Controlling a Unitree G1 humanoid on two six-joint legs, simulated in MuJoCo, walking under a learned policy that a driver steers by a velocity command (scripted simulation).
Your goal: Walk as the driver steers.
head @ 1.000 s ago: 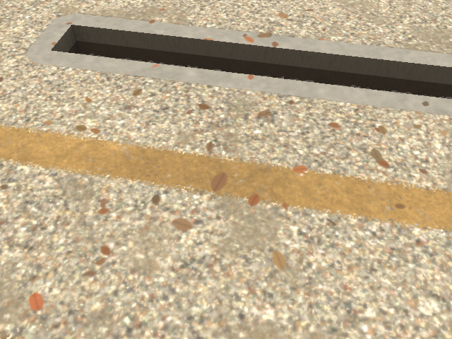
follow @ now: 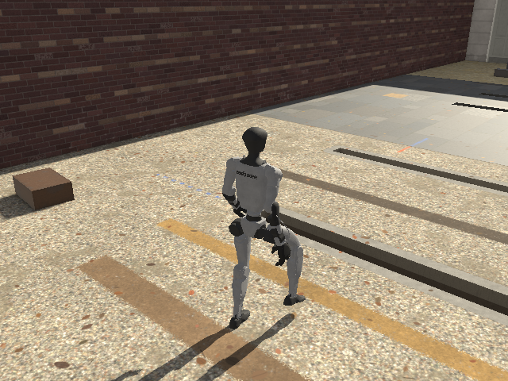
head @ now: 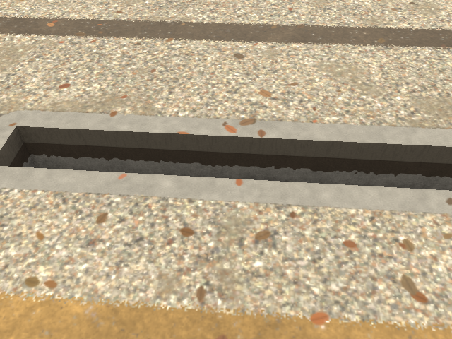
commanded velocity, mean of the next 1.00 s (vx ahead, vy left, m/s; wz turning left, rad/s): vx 1.00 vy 0.00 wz -0.17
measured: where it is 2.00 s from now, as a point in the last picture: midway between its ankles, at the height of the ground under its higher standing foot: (243, 124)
